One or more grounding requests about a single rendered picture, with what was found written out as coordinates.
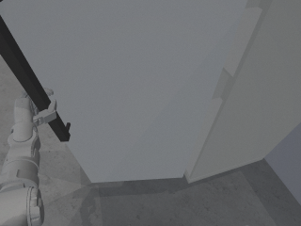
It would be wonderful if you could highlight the left robot forearm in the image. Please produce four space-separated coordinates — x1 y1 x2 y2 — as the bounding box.
0 121 41 193

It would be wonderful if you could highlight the handle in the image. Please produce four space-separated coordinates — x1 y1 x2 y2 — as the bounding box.
0 0 71 142

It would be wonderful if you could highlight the left robot hand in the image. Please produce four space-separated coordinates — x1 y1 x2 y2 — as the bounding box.
13 88 57 127

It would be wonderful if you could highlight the robot left upper arm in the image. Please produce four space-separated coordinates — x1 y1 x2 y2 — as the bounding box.
0 186 45 226

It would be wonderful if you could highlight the fridge door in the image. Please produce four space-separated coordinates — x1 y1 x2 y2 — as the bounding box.
0 0 248 183

